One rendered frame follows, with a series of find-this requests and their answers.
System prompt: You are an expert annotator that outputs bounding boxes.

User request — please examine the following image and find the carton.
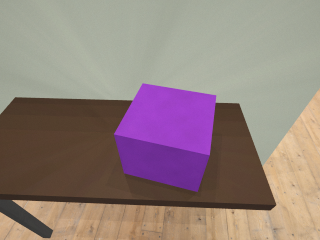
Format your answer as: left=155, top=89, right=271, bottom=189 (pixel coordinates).
left=114, top=83, right=216, bottom=192

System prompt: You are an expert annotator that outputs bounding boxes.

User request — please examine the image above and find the table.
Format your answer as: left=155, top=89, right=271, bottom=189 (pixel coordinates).
left=0, top=97, right=277, bottom=239

